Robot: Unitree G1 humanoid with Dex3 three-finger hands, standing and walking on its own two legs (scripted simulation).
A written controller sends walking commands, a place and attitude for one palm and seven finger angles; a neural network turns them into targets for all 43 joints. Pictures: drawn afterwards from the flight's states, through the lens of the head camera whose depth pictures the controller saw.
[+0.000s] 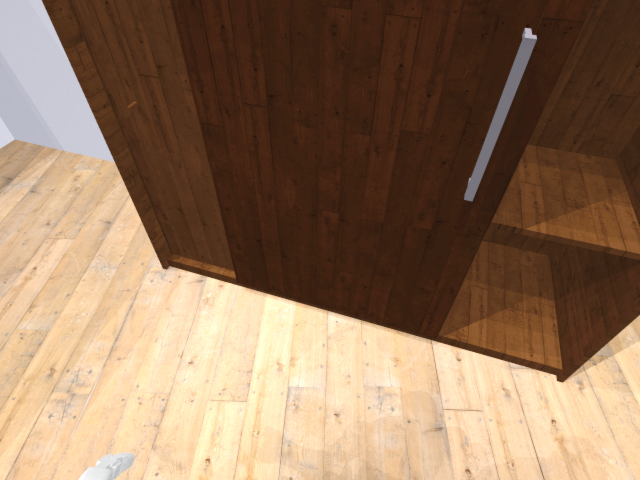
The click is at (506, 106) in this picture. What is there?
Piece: wardrobe's sliding door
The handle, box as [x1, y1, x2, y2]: [464, 28, 536, 201]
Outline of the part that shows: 530,28 525,28 523,31 519,49 471,177 468,180 468,186 464,195 464,199 472,201 536,40 536,36 531,34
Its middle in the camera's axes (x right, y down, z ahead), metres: +0.33 -0.21 +0.72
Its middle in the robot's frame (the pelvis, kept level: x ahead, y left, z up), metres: +0.71 -0.29 +0.10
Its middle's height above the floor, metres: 0.87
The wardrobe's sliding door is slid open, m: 0.40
